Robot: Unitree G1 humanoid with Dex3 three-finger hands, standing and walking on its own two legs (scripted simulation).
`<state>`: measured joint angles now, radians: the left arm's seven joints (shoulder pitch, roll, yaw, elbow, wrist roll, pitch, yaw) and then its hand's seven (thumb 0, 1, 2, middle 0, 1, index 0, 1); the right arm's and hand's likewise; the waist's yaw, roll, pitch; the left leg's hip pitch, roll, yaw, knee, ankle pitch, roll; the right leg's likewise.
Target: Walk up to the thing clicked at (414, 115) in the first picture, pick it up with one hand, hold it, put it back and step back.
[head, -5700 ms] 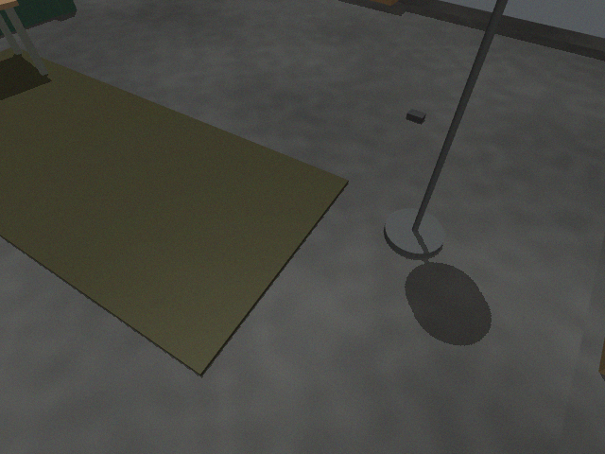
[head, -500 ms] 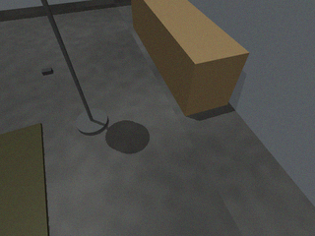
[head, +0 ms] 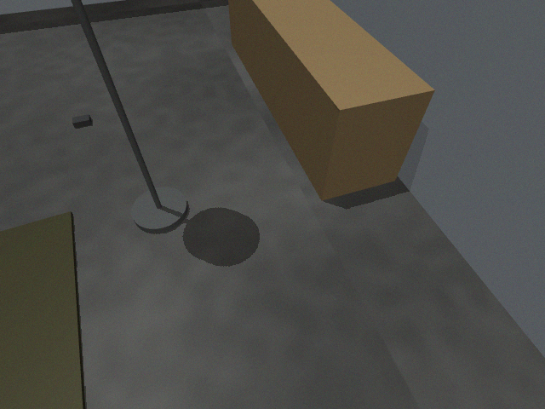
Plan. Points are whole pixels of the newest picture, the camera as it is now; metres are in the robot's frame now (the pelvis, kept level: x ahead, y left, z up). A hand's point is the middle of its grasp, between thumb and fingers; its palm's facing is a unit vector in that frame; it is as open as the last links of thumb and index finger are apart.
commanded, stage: stand
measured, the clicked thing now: (82, 121) +1.70 +1.13 -0.76
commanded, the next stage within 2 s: walk up in 0.30 s
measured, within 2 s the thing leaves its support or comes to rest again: neither
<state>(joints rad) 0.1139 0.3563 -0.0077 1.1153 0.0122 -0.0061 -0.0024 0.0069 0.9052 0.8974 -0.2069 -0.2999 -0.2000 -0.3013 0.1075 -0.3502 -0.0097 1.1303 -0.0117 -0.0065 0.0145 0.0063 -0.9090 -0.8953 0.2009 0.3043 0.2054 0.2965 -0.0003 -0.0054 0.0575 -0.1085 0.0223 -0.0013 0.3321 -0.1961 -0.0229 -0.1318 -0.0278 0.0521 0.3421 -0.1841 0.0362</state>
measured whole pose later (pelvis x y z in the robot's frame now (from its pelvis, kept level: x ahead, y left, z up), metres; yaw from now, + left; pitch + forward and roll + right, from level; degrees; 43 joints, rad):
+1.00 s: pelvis -0.01 -0.01 -0.02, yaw +31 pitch +0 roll +0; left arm 0.15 0.43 0.08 0.79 0.02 0.09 -0.04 0.01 0.91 0.90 -0.21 -0.30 -0.20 -0.30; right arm 0.33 -0.40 -0.05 0.74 -0.04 -0.02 -0.02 0.01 -0.90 -0.89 0.21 0.31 0.21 0.30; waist 0.00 -0.05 0.16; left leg -0.37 -0.05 -0.14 0.64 -0.26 -0.01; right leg -0.44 -0.04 0.02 0.95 -0.50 -0.02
